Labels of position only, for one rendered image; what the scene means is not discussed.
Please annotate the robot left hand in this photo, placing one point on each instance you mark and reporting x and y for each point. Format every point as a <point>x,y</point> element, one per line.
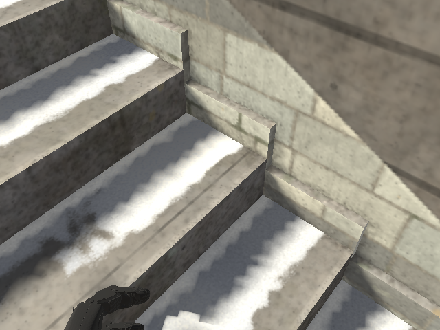
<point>88,315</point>

